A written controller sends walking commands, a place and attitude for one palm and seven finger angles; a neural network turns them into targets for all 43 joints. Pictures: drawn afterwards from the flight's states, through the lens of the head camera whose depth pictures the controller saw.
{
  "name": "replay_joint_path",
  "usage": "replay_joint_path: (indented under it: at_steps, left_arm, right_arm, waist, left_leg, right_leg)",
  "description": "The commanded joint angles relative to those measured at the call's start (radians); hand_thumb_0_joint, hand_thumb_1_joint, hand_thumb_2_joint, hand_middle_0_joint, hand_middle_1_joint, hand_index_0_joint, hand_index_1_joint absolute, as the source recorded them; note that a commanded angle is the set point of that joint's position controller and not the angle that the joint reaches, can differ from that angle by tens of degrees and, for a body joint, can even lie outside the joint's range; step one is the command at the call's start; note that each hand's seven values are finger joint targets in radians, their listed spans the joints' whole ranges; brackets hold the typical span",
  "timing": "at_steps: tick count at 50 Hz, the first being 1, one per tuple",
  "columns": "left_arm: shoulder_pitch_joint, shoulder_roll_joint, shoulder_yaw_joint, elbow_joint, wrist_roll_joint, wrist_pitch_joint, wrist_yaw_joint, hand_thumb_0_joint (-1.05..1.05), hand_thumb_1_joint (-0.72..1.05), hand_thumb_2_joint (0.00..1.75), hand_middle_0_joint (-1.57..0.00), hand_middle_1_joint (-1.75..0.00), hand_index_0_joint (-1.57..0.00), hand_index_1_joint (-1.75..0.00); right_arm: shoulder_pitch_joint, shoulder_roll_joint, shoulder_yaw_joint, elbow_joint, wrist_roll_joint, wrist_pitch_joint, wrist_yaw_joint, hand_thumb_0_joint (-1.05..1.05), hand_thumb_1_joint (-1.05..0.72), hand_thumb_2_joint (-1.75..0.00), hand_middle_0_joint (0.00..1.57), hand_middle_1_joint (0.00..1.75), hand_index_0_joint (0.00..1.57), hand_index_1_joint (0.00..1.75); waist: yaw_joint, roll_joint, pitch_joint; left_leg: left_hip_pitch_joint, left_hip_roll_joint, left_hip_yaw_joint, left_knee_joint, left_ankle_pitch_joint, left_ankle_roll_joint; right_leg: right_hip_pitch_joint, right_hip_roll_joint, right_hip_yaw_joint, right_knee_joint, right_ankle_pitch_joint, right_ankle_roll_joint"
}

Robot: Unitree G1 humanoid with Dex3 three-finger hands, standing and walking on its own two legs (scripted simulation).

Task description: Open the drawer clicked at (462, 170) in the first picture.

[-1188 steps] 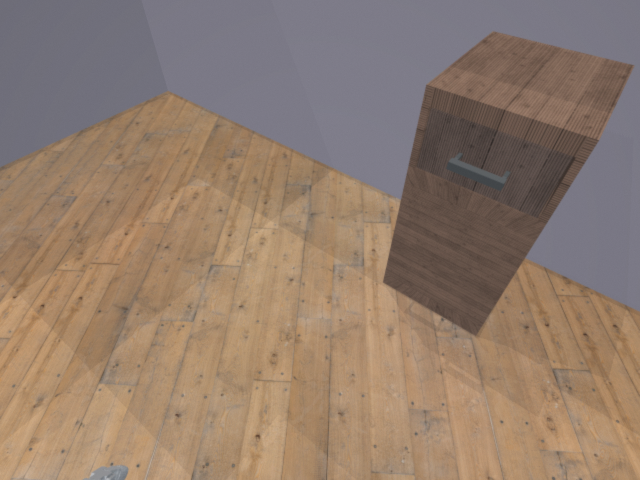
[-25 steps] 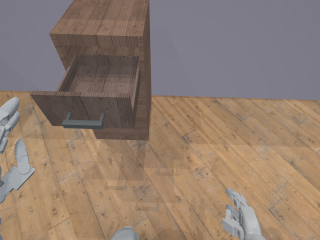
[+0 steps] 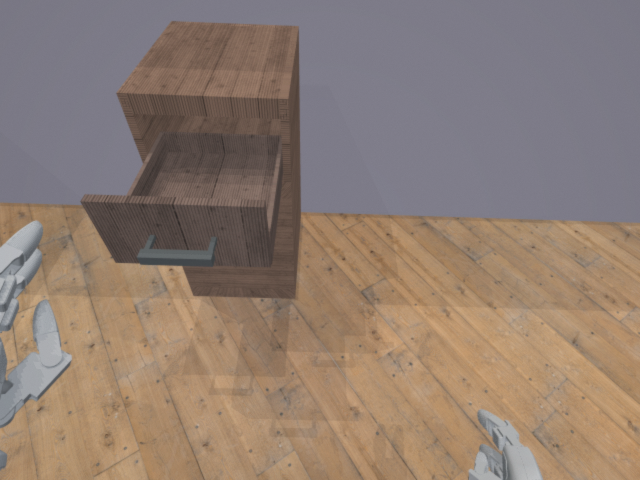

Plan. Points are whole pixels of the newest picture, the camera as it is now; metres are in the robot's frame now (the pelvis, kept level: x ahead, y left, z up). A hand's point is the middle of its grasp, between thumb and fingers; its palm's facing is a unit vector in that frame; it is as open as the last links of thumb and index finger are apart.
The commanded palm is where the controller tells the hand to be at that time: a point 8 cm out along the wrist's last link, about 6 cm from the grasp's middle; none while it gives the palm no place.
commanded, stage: stop stepping back and stand still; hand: left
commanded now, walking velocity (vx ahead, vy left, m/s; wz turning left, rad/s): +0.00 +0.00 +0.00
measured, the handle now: (179, 249) +0.53 +0.30 -0.11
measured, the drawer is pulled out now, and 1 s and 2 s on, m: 0.30 0.30 0.30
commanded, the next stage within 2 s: let the arm hang, fingers relaxed in 0.30 s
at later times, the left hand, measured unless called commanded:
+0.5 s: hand (93, 388) +0.21 +0.27 +0.03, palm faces +0.17 -0.87 -0.47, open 7.4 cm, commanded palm none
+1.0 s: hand out of the picture -0.05 +0.21 -0.16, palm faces +0.00 -0.97 -0.23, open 7.3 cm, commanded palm none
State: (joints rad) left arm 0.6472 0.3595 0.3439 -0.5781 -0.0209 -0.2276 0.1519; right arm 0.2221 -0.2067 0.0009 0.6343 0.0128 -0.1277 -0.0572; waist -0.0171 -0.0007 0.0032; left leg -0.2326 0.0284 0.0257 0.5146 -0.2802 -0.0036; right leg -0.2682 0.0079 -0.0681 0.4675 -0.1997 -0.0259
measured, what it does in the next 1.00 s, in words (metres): stands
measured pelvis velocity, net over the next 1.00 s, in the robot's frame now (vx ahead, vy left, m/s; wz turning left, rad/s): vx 0.00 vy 0.01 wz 0.00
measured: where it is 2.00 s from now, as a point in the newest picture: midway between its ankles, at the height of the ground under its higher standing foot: outside the picture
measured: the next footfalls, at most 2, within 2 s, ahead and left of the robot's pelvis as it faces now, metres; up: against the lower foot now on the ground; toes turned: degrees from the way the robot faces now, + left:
none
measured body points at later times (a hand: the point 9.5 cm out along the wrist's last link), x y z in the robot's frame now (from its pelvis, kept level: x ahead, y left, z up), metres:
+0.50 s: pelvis +0.00 +0.02 +0.00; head +0.02 +0.01 +0.45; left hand +0.20 +0.31 +0.06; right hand +0.18 -0.22 -0.11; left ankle +0.00 +0.12 -0.74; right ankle +0.03 -0.10 -0.74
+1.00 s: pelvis +0.00 +0.01 +0.01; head +0.03 +0.01 +0.45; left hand -0.05 +0.26 -0.15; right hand -0.05 -0.20 -0.15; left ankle +0.00 +0.12 -0.74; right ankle +0.03 -0.10 -0.74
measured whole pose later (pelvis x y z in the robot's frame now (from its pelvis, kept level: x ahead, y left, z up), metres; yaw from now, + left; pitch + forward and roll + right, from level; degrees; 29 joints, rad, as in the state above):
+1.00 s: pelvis +0.00 +0.01 +0.01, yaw +0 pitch -1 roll +0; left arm 0.32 0.20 0.00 1.16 0.01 0.02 0.02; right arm 0.34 -0.15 0.01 1.12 0.00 0.03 -0.02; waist 0.01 0.01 0.10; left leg -0.16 0.00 0.04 0.41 -0.23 0.01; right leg -0.21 -0.02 -0.06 0.39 -0.16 -0.01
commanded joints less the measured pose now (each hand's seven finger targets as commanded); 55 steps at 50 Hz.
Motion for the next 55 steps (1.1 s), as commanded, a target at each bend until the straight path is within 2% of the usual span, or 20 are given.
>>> replay_joint_path:
  at_steps: [1,3,7,11,19,20,21,22,24,25,26,27,29,34,40,43,47,49,53,55]
  left_arm:
    - [-0.041,0.147,0.108,-0.194,-0.003,-0.049,0.026,0.0,0.9,0.9,-0.2,-0.3,-0.2,-0.3]
    - [-0.062,0.156,0.111,-0.211,-0.001,-0.048,0.025,0.0,0.9,0.9,-0.2,-0.3,-0.2,-0.3]
    - [-0.043,0.15,0.11,-0.211,-0.007,-0.041,0.021,0.0,0.9,0.9,-0.2,-0.3,-0.2,-0.3]
    - [-0.029,0.142,0.107,-0.204,-0.011,-0.038,0.016,0.0,0.9,0.9,-0.2,-0.3,-0.2,-0.3]
    - [-0.006,0.151,0.12,-0.208,-0.017,-0.037,0.014,0.0,0.9,0.9,-0.2,-0.3,-0.2,-0.3]
    - [-0.177,0.05,-0.25,0.66,0.085,0.115,-0.12,0.0,0.9,0.9,-0.2,-0.3,-0.2,-0.3]
    - [-0.162,0.041,-0.212,0.695,0.072,0.19,-0.137,0.0,0.9,0.9,-0.2,-0.3,-0.2,-0.3]
    - [-0.19,0.01,-0.232,0.726,0.066,0.2,-0.139,0.0,0.9,0.9,-0.2,-0.3,-0.2,-0.3]
    - [-0.254,0.02,-0.244,0.828,0.063,0.212,-0.141,0.0,0.9,0.9,-0.2,-0.3,-0.2,-0.3]
    - [-0.284,0.036,-0.248,0.896,0.064,0.217,-0.141,0.0,0.9,0.9,-0.2,-0.3,-0.2,-0.3]
    - [-0.315,0.05,-0.252,0.969,0.062,0.221,-0.141,0.0,0.9,0.9,-0.2,-0.3,-0.2,-0.3]
    - [-0.35,0.055,-0.26,1.043,0.06,0.228,-0.139,0.0,0.9,0.9,-0.2,-0.3,-0.2,-0.3]
    - [-0.397,0.054,-0.28,1.184,0.053,0.242,-0.136,0.0,0.9,0.9,-0.2,-0.3,-0.2,-0.3]
    - [-0.394,0.029,-0.316,1.449,0.041,0.239,-0.137,0.0,0.9,0.9,-0.2,-0.3,-0.2,-0.3]
    - [-0.354,-0.012,-0.322,1.611,0.034,0.227,-0.133,0.0,0.9,0.9,-0.2,-0.3,-0.2,-0.3]
    - [-0.334,-0.033,-0.327,1.659,0.033,0.225,-0.128,0.0,0.9,0.9,-0.2,-0.3,-0.2,-0.3]
    - [-0.316,-0.052,-0.329,1.694,0.032,0.227,-0.121,0.0,0.9,0.9,-0.2,-0.3,-0.2,-0.3]
    - [-0.317,-0.056,-0.328,1.702,0.032,0.229,-0.119,0.0,0.9,0.9,-0.2,-0.3,-0.2,-0.3]
    - [-0.318,-0.061,-0.325,1.704,0.033,0.226,-0.115,0.0,0.9,0.9,-0.2,-0.3,-0.2,-0.3]
    - [-0.327,-0.061,-0.323,1.702,0.034,0.226,-0.114,0.0,0.9,0.9,-0.2,-0.3,-0.2,-0.3]
  right_arm:
    - [-0.11,-0.114,-0.035,-0.17,-0.005,-0.05,-0.013,0.0,-0.9,-0.9,0.2,0.3,0.2,0.3]
    - [-0.121,-0.112,-0.029,-0.178,-0.005,-0.048,-0.016,0.0,-0.9,-0.9,0.2,0.3,0.2,0.3]
    - [-0.117,-0.109,-0.029,-0.184,-0.006,-0.045,-0.013,0.0,-0.9,-0.9,0.2,0.3,0.2,0.3]
    - [-0.118,-0.108,-0.027,-0.19,-0.006,-0.037,-0.009,0.0,-0.9,-0.9,0.2,0.3,0.2,0.3]
    - [-0.125,-0.11,-0.03,-0.199,-0.006,-0.021,-0.013,0.0,-0.9,-0.9,0.2,0.3,0.2,0.3]
    - [-0.147,-0.302,-0.097,0.085,-0.005,-0.064,0.077,0.0,-0.9,-0.9,0.2,0.3,0.2,0.3]
    - [-0.052,-0.241,-0.091,0.078,-0.006,0.005,0.077,0.0,-0.9,-0.9,0.2,0.3,0.2,0.3]
    - [-0.034,-0.21,-0.079,0.069,-0.01,0.025,0.07,0.0,-0.9,-0.9,0.2,0.3,0.2,0.3]
    - [-0.04,-0.206,-0.058,0.06,-0.018,0.052,0.062,0.0,-0.9,-0.9,0.2,0.3,0.2,0.3]
    - [-0.043,-0.21,-0.053,0.069,-0.022,0.06,0.059,0.0,-0.9,-0.9,0.2,0.3,0.2,0.3]
    - [-0.043,-0.213,-0.052,0.084,-0.024,0.069,0.056,0.0,-0.9,-0.9,0.2,0.3,0.2,0.3]
    - [-0.052,-0.214,-0.052,0.099,-0.027,0.081,0.055,0.0,-0.9,-0.9,0.2,0.3,0.2,0.3]
    - [-0.071,-0.203,-0.036,0.143,-0.035,0.1,0.051,0.0,-0.9,-0.9,0.2,0.3,0.2,0.3]
    - [-0.026,-0.148,-0.01,0.26,-0.025,0.12,0.045,0.0,-0.9,-0.9,0.2,0.3,0.2,0.3]
    - [0.077,-0.102,-0.009,0.374,-0.023,0.129,0.035,0.0,-0.9,-0.9,0.2,0.3,0.2,0.3]
    - [0.124,-0.086,-0.01,0.408,-0.02,0.13,0.029,0.0,-0.9,-0.9,0.2,0.3,0.2,0.3]
    - [0.158,-0.069,-0.013,0.439,-0.017,0.131,0.024,0.0,-0.9,-0.9,0.2,0.3,0.2,0.3]
    - [0.17,-0.057,-0.015,0.454,-0.02,0.132,0.023,0.0,-0.9,-0.9,0.2,0.3,0.2,0.3]
    - [0.179,-0.045,-0.019,0.465,-0.021,0.13,0.024,0.0,-0.9,-0.9,0.2,0.3,0.2,0.3]
    - [0.176,-0.044,-0.021,0.47,-0.023,0.13,0.024,0.0,-0.9,-0.9,0.2,0.3,0.2,0.3]
  waist:
    - [-0.003,0.039,-0.018]
    - [0.001,0.059,-0.022]
    - [0.001,0.054,-0.07]
    - [0.003,0.037,-0.079]
    - [0.004,0.061,-0.078]
    - [-0.04,0.072,0.008]
    - [-0.021,0.066,-0.087]
    - [-0.013,0.013,-0.137]
    - [0.001,-0.1,-0.124]
    - [0.007,-0.157,-0.115]
    - [0.008,-0.18,-0.108]
    - [0.007,-0.123,-0.071]
    - [0.018,0.026,-0.003]
    - [0.021,0.086,0.002]
    - [0.012,0.099,0.008]
    - [0.008,0.045,0.025]
    - [0.012,0.012,0.061]
    - [0.01,0.012,0.085]
    - [0.011,-0.023,0.078]
    - [0.01,-0.004,0.092]
  left_leg:
    - [-0.041,0.063,-0.079,-0.163,0.019,0.047]
    - [-0.07,0.086,-0.103,-0.206,0.036,0.048]
    - [-0.056,0.068,-0.073,-0.177,0.108,0.038]
    - [-0.051,0.058,-0.061,-0.165,0.133,0.031]
    - [-0.047,0.055,-0.062,-0.168,0.167,0.024]
    - [-0.087,0.061,-0.077,-0.013,0.308,0.029]
    - [-0.015,0.076,-0.071,-0.029,0.356,0.022]
    - [0.009,0.088,-0.087,-0.013,0.417,0.037]
    - [-0.041,0.09,-0.124,-0.029,0.38,0.06]
    - [-0.051,0.077,-0.117,-0.027,0.355,0.055]
    - [-0.04,0.063,-0.11,-0.033,0.32,0.049]
    - [-0.034,0.056,-0.111,-0.06,0.293,0.046]
    - [-0.057,0.064,-0.113,-0.131,0.251,0.044]
    - [-0.008,0.056,-0.092,-0.194,0.081,0.035]
    - [0.034,0.058,-0.08,-0.202,0.049,0.032]
    - [0.042,0.068,-0.082,-0.201,0.075,0.036]
    - [0.035,0.073,-0.083,-0.204,0.091,0.039]
    - [0.022,0.071,-0.082,-0.213,0.059,0.04]
    - [0.027,0.068,-0.079,-0.209,0.066,0.043]
    - [0.021,0.065,-0.077,-0.213,0.056,0.042]
  right_leg:
    - [0.058,-0.087,0.14,-0.111,-0.042,0.012]
    - [0.101,-0.063,0.103,-0.069,0.021,0.022]
    - [0.154,-0.068,0.096,-0.062,0.125,0.021]
    - [0.168,-0.069,0.095,-0.069,0.162,0.022]
    - [0.173,-0.069,0.081,-0.069,0.183,0.021]
    - [-0.012,-0.125,0.05,0.07,0.269,0.001]
    - [-0.014,-0.11,0.09,0.054,0.207,0.003]
    - [-0.006,-0.092,0.065,0.076,0.185,0.002]
    - [0.052,-0.084,0.066,0.062,0.161,0.003]
    - [0.085,-0.101,0.084,0.045,0.203,-0.004]
    - [0.094,-0.12,0.107,0.03,0.226,-0.016]
    - [0.073,-0.122,0.113,0.026,0.196,-0.024]
    - [0.089,-0.105,0.118,-0.005,0.12,-0.01]
    - [0.119,-0.108,0.139,-0.109,0.013,-0.005]
    - [0.108,-0.113,0.129,-0.16,-0.012,-0.014]
    - [0.099,-0.111,0.114,-0.157,0.007,-0.014]
    - [0.086,-0.105,0.103,-0.149,0.011,-0.014]
    - [0.075,-0.106,0.101,-0.155,-0.022,-0.014]
    - [0.077,-0.104,0.103,-0.151,-0.022,-0.014]
    - [0.068,-0.103,0.108,-0.151,-0.03,-0.014]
